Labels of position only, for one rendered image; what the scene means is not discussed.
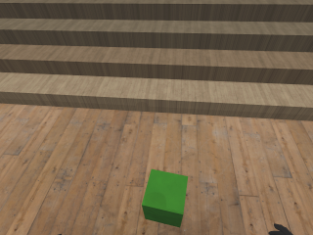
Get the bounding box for carton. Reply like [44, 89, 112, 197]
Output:
[142, 169, 188, 228]

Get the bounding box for robot right hand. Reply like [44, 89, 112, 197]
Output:
[268, 223, 293, 235]

